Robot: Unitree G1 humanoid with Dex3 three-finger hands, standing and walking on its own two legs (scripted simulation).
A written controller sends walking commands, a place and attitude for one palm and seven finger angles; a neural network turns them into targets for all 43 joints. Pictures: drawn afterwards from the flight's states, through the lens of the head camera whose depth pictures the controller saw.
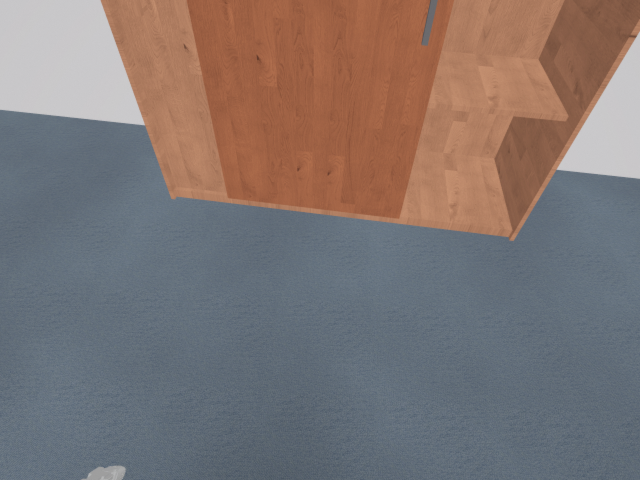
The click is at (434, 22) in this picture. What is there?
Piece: wardrobe's sliding door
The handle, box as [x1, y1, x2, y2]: [422, 0, 437, 45]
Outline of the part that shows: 437,0 430,0 422,38 422,44 427,45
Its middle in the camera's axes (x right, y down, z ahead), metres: +0.30 -0.63 +1.05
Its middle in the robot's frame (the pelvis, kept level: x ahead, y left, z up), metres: +1.24 -0.23 +0.12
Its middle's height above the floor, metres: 0.89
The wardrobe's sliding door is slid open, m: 0.49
